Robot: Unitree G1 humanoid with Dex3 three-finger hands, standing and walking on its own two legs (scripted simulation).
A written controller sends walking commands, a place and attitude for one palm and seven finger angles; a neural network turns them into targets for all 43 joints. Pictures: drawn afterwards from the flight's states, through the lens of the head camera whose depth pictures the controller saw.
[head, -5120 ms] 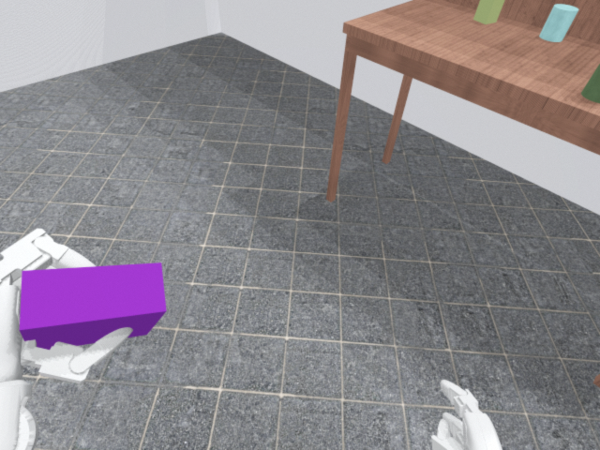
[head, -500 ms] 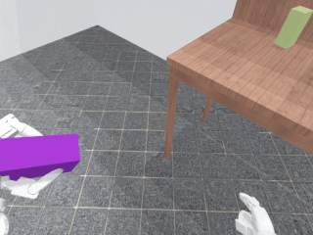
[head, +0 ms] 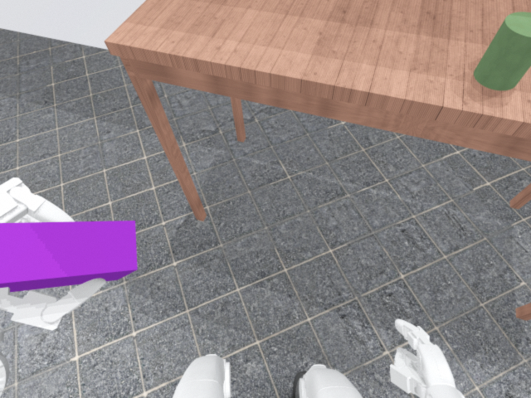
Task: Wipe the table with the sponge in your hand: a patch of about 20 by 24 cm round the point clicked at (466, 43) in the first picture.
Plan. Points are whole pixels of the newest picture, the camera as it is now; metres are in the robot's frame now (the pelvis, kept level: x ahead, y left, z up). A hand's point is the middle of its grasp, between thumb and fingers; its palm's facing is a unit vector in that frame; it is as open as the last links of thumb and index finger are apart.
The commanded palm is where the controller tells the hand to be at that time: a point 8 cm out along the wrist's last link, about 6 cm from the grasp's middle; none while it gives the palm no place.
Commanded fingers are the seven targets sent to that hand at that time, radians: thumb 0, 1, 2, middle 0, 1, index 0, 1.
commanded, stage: turn to face it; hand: left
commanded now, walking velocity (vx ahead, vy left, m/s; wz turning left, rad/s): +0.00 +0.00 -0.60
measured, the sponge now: (87, 256) +0.25 +0.19 +0.15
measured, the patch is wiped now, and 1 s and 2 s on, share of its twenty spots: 0.00 0.00 0.00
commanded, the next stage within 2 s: take the last steps up to it in 1.22 s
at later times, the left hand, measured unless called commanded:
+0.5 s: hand (120, 303) +0.20 +0.13 +0.18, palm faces +0.20 -0.89 -0.41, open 9.4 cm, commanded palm +0.16 +0.18 +0.19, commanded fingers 0.00 0.10 1.30 -1.20 -1.60 -1.20 -1.60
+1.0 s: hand (226, 355) +0.16 +0.03 +0.18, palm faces -0.10 -0.89 -0.44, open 9.4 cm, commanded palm +0.13 +0.10 +0.19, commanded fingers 0.00 0.10 1.30 -1.20 -1.60 -1.20 -1.60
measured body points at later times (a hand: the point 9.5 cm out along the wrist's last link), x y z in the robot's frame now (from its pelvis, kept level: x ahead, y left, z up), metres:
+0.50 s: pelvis -0.08 -0.04 +0.00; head -0.06 -0.06 +0.45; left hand +0.18 +0.17 +0.20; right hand +0.05 -0.26 -0.09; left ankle +0.00 +0.13 -0.72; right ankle -0.09 -0.15 -0.71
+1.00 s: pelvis -0.15 -0.06 +0.01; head -0.12 -0.07 +0.46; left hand +0.16 +0.08 +0.21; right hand -0.15 -0.38 -0.07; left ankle -0.11 +0.08 -0.72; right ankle -0.09 -0.16 -0.72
